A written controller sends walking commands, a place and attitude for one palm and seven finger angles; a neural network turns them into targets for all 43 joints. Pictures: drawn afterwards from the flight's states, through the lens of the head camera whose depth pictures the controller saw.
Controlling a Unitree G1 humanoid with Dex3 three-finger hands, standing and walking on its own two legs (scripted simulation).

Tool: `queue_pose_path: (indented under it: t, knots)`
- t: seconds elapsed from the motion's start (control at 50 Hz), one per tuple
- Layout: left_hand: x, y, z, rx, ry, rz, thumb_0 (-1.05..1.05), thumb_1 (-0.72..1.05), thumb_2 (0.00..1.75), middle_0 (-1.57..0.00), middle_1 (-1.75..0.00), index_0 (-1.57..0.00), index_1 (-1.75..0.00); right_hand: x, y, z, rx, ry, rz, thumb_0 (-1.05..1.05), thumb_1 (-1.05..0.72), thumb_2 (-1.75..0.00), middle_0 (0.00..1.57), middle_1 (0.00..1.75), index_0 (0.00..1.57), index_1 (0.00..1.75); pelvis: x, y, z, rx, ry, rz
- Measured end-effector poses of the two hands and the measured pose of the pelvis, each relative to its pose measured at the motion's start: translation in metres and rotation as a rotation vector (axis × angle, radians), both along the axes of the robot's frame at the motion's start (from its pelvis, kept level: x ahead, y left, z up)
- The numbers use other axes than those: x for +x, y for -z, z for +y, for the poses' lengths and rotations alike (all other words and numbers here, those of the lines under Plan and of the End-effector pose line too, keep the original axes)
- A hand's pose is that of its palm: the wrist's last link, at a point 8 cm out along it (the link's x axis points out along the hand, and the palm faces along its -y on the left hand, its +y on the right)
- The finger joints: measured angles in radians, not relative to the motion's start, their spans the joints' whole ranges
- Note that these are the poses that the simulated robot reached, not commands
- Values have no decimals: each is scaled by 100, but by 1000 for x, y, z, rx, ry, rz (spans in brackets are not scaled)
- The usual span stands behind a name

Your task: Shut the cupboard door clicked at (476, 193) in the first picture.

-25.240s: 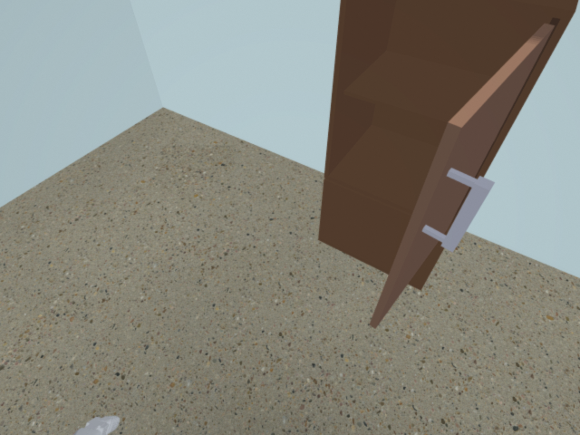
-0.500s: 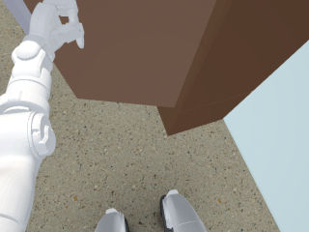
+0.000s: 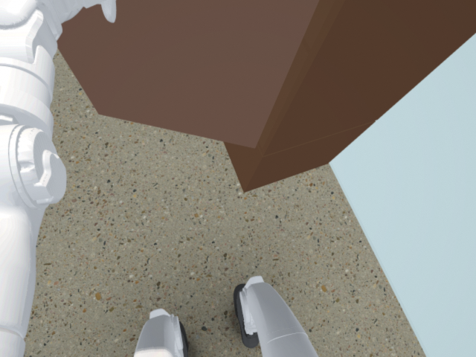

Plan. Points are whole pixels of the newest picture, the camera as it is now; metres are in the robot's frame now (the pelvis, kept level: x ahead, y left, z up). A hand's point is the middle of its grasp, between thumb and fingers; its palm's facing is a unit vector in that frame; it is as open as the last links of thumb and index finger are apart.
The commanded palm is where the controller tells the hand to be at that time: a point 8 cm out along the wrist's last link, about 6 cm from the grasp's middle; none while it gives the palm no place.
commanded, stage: pull the fist back off the door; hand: left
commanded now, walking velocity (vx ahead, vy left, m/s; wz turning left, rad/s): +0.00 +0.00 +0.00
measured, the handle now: out of the picture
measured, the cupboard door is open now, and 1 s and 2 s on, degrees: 59 55 55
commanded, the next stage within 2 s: draw the hand back to the body in 0.88 s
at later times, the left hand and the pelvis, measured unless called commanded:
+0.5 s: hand out of the picture +0.58 +0.05 +0.14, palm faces +0.02 -1.00 -0.04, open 3.1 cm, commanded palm +0.54 +0.10 +0.13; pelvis +0.02 +0.00 +0.03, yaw -1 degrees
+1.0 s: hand (124, 41) +0.52 +0.04 +0.13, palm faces +0.01 -1.00 -0.03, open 3.1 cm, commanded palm +0.49 +0.10 +0.14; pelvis +0.01 +0.00 +0.03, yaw +0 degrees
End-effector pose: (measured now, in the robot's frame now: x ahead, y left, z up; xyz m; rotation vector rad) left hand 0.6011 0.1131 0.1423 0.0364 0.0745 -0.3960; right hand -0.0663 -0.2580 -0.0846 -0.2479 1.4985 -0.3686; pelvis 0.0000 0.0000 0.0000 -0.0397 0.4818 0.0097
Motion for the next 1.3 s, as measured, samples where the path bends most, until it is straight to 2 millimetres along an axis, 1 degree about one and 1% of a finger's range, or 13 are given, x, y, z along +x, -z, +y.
queue_pose_path:
  t: [0.04, 0.12, 0.16, 0.2, 0.32, 0.46, 0.62, 0.72, 0.9, 1.04, 1.14, 1.22, 1.3]
  knots:
    - [4, 0, -2, -33, -30, 8, 4, 99, 99, -130, -150, -130, -150, -3, 1, 2, 6, 3, 8, 1, -91, -90, 20, 30, 20, 30, 1, 1, 0, -3, 2, 10]
    - [8, 6, -3, -122, -315, 19, 4, 93, 95, -130, -150, -130, -150, -6, 1, 13, 74, -27, 16, 1, -91, -90, 20, 30, 20, 30, 3, 1, 0, -4, 7, 28]
    - [6, 8, -4, -70, -422, -20, 4, 91, 93, -130, -150, -130, -150, -5, 2, 20, 117, -37, 14, 1, -91, -90, 20, 30, 20, 30, 5, 1, -1, -2, 10, 33]
    - [3, 10, -9, -2, -457, -58, 3, 90, 92, -130, -150, -129, -150, -5, 3, 25, 152, -31, 14, 1, -91, -90, 20, 30, 20, 30, 6, -1, -2, 3, 13, 29]
    - [-9, 17, -21, 7, -412, -15, 2, 90, 90, -130, -150, -129, -150, 1, -2, 31, 180, 15, -3, 1, -91, -90, 20, 30, 20, 30, 12, -14, -3, 12, 26, -9]
    - [-30, 1, -13, 4, -417, -70, 2, 89, 90, -130, -150, -130, -150, 20, -11, 19, 160, -3, -68, 1, -91, -90, 20, 30, 20, 30, 21, -27, -4, 18, 34, -65]
    - [-64, 10, -6, -14, -406, -43, 2, 90, 90, -130, -150, -130, -150, 53, -14, -2, 113, -65, -133, 1, -91, -90, 20, 30, 20, 30, 21, -33, -2, 21, 21, -119]
    - [-81, 14, -6, -22, -400, -80, 2, 90, 90, -130, -150, -130, -150, 76, -12, -9, 87, -98, -196, 1, -91, -90, 20, 30, 20, 30, 18, -32, -1, 25, 17, -136]
    - [-104, 11, -13, -12, -388, -91, 2, 89, 90, -130, -150, -130, -150, 103, -3, 1, 120, -120, -279, 1, -91, -90, 20, 30, 20, 30, 13, -33, 0, 32, 15, -170]
    - [-103, 3, -17, -9, -404, -90, 2, 89, 90, -130, -150, -130, -150, 99, 1, 9, 141, -118, -298, 1, -91, -90, 20, 30, 20, 30, 7, -32, -2, 39, 16, -177]
    - [-115, -4, -2, -22, -417, -127, 2, 89, 90, -130, -150, -130, -150, 87, -2, 7, 150, -79, -296, 1, -91, -90, 20, 30, 20, 30, 8, -37, -4, 44, 44, -194]
    - [-141, -6, 18, -7, -424, -119, 2, 89, 90, -130, -150, -130, -150, 87, -9, 4, 153, -55, -311, 1, -91, -90, 20, 30, 20, 30, 11, -45, -6, 42, 54, -238]
    - [-171, -11, 38, -16, -442, -113, 2, 89, 90, -130, -150, -130, -150, 101, -18, -2, 130, -67, -355, 1, -91, -90, 20, 30, 20, 30, 11, -53, -8, 39, 46, -293]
